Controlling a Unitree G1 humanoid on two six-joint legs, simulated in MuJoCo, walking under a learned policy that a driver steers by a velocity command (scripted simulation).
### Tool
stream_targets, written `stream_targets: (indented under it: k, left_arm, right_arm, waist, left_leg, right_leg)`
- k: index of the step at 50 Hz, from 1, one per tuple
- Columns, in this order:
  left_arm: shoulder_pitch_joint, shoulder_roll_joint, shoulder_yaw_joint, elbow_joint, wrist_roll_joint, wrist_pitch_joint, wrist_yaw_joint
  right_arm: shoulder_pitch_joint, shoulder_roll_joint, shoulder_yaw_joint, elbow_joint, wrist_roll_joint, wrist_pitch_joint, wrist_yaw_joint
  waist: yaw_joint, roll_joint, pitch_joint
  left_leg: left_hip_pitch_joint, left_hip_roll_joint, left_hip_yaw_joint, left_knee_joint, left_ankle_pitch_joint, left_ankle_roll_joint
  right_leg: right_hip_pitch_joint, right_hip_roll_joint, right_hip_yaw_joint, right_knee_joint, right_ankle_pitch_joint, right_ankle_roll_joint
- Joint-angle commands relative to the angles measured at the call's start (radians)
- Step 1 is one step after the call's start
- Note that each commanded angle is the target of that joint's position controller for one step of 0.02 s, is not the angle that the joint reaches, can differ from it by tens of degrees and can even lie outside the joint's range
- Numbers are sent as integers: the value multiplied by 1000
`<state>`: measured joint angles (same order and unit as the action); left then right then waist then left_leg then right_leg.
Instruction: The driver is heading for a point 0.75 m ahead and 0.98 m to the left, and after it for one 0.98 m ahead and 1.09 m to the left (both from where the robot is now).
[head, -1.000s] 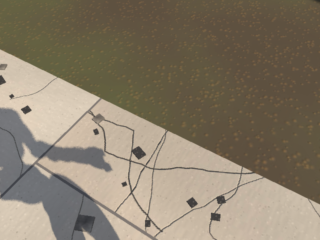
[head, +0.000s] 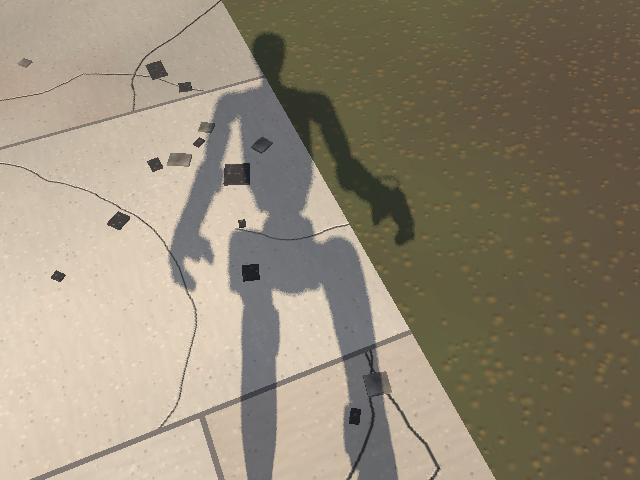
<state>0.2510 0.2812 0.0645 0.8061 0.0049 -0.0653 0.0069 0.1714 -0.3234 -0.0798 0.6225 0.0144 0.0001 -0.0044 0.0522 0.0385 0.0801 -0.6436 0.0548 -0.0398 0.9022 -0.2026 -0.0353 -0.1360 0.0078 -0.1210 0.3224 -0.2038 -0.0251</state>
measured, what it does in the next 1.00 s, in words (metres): walks ahead, turning left: left foot, then right foot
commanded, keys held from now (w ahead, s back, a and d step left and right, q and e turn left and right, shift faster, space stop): s+q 0.24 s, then w+q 0.08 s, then w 0.50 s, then w+q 0.18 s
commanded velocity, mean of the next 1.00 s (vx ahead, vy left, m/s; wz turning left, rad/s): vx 0.24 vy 0.00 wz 0.36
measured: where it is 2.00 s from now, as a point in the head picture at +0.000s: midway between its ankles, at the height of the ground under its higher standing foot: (201, 349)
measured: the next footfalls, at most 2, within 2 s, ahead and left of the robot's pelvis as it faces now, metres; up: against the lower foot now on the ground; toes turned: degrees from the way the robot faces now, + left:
left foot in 0.16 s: +0.22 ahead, +0.12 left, +0.00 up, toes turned +5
right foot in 0.52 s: +0.17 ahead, -0.11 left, +0.00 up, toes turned +16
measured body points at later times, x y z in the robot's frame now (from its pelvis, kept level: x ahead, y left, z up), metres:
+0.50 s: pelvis +0.11 +0.00 -0.02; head +0.12 +0.00 +0.43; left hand +0.15 +0.30 -0.13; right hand +0.34 -0.22 -0.10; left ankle +0.18 +0.12 -0.74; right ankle +0.13 -0.12 -0.74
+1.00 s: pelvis +0.27 +0.10 -0.02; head +0.30 +0.12 +0.43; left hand +0.13 +0.35 -0.15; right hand +0.56 -0.05 -0.10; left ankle +0.30 +0.22 -0.75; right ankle +0.14 -0.11 -0.70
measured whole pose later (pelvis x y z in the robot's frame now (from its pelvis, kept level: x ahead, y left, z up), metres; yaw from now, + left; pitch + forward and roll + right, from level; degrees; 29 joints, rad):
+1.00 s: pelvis +0.27 +0.10 -0.02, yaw +20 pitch +3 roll +1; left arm 0.45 0.29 0.04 0.89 -0.01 -0.05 0.01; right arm 0.07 -0.27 -0.05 0.64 0.03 -0.06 0.04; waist 0.07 -0.03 0.02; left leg -0.45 -0.04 0.04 0.56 -0.17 0.06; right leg -0.11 -0.09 -0.01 0.78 -0.47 0.03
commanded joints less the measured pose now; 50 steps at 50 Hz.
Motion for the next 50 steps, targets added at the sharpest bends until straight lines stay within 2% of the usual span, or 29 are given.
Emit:
stream_targets:
  k: [1, 5, 6, 7, 8, 9, 10, 11, 12, 13, 16, 21, 24, 25, 26, 27, 28, 29, 30, 32, 35, 39, 43, 45, 46, 47, 48, 49, 50]
  left_arm:
    - [-114, 167, 39, -76, -16, 4, 18]
    - [-124, 195, 50, -69, -48, 22, 22]
    - [-138, 189, 48, -73, -56, 25, 23]
    - [-112, 161, 39, -70, -48, 25, 20]
    - [-48, 104, 16, -87, 6, 26, 11]
    - [9, 69, -6, -102, 26, 31, 1]
    - [5, 144, 6, -74, 5, 42, -6]
    - [-26, 167, 13, -75, -14, 58, -2]
    - [-48, 157, 15, -63, -7, 73, 12]
    - [-57, 164, 19, -66, 1, 84, 24]
    - [-52, 125, 12, -78, -3, 90, 13]
    - [-33, 106, 3, -79, 1, 67, -4]
    - [76, 81, 0, -35, 5, 50, -17]
    - [137, 87, 1, -10, 13, 42, -17]
    - [198, 140, 7, 3, 24, 32, -13]
    - [125, 267, 39, -23, 39, 23, -19]
    - [37, 257, 43, -48, 35, 9, -4]
    - [-6, 196, 29, -51, 15, -2, 9]
    - [-2, 164, 20, -51, 2, -8, 12]
    - [53, 141, 11, -29, -7, -14, 14]
    - [161, 106, 0, 5, -7, -13, 10]
    - [221, 145, 5, 25, -10, 1, 10]
    - [247, 191, 18, 44, -27, 10, 5]
    - [233, 202, 27, 53, -34, 15, 4]
    - [209, 205, 29, 51, -36, 17, 7]
    - [208, 186, 24, 48, -32, 17, 11]
    - [189, 152, 8, 12, -3, 11, 16]
    - [243, 24, -36, -49, 17, -16, 8]
    - [170, 114, -12, -42, -18, -49, 2]
  right_arm:
    - [35, -23, -4, -54, -1, -4, 26]
    - [52, -84, -35, -71, -6, 6, 57]
    - [112, -105, -48, -58, -8, 3, 56]
    - [195, -146, -68, -35, -15, -2, 44]
    - [220, -241, -86, -56, -21, -6, 18]
    - [136, -272, -68, -110, -58, -11, 9]
    - [106, -211, -56, -120, -48, -13, 19]
    - [35, -185, -49, -126, -32, -13, 23]
    - [0, -159, -44, -122, -13, -3, 20]
    - [-13, -141, -38, -115, 2, 8, 9]
    - [-62, -137, -37, -124, -14, 28, -13]
    - [-12, -142, -39, -94, -15, 20, -27]
    - [-21, -110, -26, -74, -5, 27, -24]
    - [-46, -72, -15, -80, -6, 26, -25]
    - [-23, 18, 5, -77, -2, 20, -23]
    - [-40, -42, -11, -119, 15, -3, -16]
    - [-58, -92, -24, -108, 27, -23, -15]
    - [-28, -116, -32, -81, 17, -31, -10]
    - [-11, -106, -33, -51, -1, -32, -8]
    - [-32, -73, -27, -38, -20, -37, -1]
    - [-84, -9, -7, -44, -8, -46, 7]
    - [-209, 34, 17, -80, 6, -66, 30]
    - [-239, 10, 19, -86, 18, -76, 53]
    - [-196, -22, 10, -80, 18, -75, 57]
    - [-112, -47, -4, -56, 13, -73, 54]
    - [41, -95, -30, -5, 12, -69, 46]
    - [230, -155, -53, 36, 12, -60, 33]
    - [289, -271, -70, 56, 14, -56, 32]
    - [295, -169, -44, 56, 11, -60, 30]
  waist:
    - [-42, -152, -128]
    - [-72, -144, -137]
    - [-108, -126, -156]
    - [-143, -66, -196]
    - [-125, 178, -259]
    - [-47, 275, -376]
    - [-94, 139, -465]
    - [-70, 80, -377]
    - [-62, 4, -302]
    - [-47, -1, -278]
    - [-16, 105, -235]
    - [-40, 155, -252]
    - [18, 130, -172]
    - [45, 61, -118]
    - [32, -167, -118]
    - [-2, -279, 21]
    - [-35, -258, 93]
    - [-60, -222, 101]
    - [-62, -194, 68]
    - [-40, -176, 39]
    - [6, -169, 10]
    - [68, -189, 18]
    - [76, -210, 42]
    - [30, -224, 21]
    - [-32, -213, -37]
    - [-103, -173, -143]
    - [-184, -74, -290]
    - [-136, 262, -406]
    - [-176, 189, -411]
  left_leg:
    - [155, -9, 41, -168, 166, 3]
    - [261, -42, 64, -312, 121, 59]
    - [350, -70, 80, -390, 161, 85]
    - [487, -98, 75, -473, 286, 124]
    - [707, 126, -220, -470, 856, 224]
    - [806, 372, -590, -453, 1119, 459]
    - [755, 346, -538, -482, 1005, 461]
    - [667, 280, -430, -471, 858, 396]
    - [576, 213, -359, -488, 704, 327]
    - [494, 163, -331, -521, 454, 289]
    - [332, 56, -314, -631, -126, 254]
    - [279, 72, -336, -645, -365, 231]
    - [143, 37, -310, -614, -506, 176]
    - [66, -18, -260, -490, -486, 131]
    - [-61, -134, -114, -106, -421, 66]
    - [-247, -168, -107, 24, -309, 61]
    - [-280, -115, -177, 107, -203, 73]
    - [-283, -97, -179, 125, -101, 69]
    - [-262, -84, -149, 134, -50, 57]
    - [-218, -60, -71, 152, 55, 32]
    - [-199, -22, 2, 85, 131, 14]
    - [-67, -22, 62, -190, 171, 0]
    - [47, -38, 95, -341, 103, 32]
    - [139, -55, 103, -389, 66, 81]
    - [270, -82, 122, -421, 77, 112]
    - [487, -104, 125, -442, 82, 149]
    - [809, 32, -64, -401, 54, 199]
    - [1103, 278, -597, -518, -159, 376]
    - [1079, 296, -711, -623, -261, 386]
  right_leg:
    - [22, -223, 23, -45, 667, -135]
    - [50, -251, 6, 104, 624, -105]
    - [28, -230, -14, 211, 625, -81]
    - [-23, -169, -36, 377, 547, -37]
    - [-256, -73, -58, 683, -31, 45]
    - [-462, 79, 78, 991, -549, 98]
    - [-449, 27, 229, 1058, -487, 93]
    - [-458, 0, 228, 1052, -428, 82]
    - [-468, -19, 225, 997, -359, 84]
    - [-439, -36, 228, 916, -288, 87]
    - [-331, -1, 163, 691, -168, 93]
    - [-159, 8, 105, 461, -208, 69]
    - [1, 7, 54, 246, -128, -2]
    - [40, -43, 122, 120, -196, -38]
    - [102, -265, 424, -20, -435, -93]
    - [-17, -418, 800, -203, -713, -226]
    - [-63, -431, 829, -247, -728, -240]
    - [-33, -382, 708, -222, -594, -196]
    - [7, -330, 599, -206, -486, -158]
    - [26, -275, 454, -214, -328, -132]
    - [84, -238, 327, -212, -137, -129]
    - [83, -225, 236, -202, 3, -129]
    - [108, -272, 220, -174, 46, -136]
    - [141, -299, 200, -113, 236, -120]
    - [139, -283, 152, -10, 456, -98]
    - [99, -238, 82, 180, 621, -68]
    - [-118, -208, 40, 472, 437, -25]
    - [-535, -16, 45, 834, -208, 45]
    - [-658, -28, 201, 973, -324, 38]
